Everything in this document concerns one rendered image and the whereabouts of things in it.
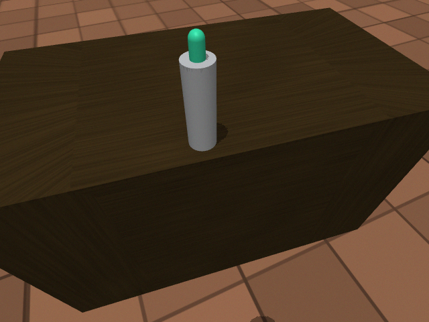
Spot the bottle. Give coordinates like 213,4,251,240
179,29,217,151

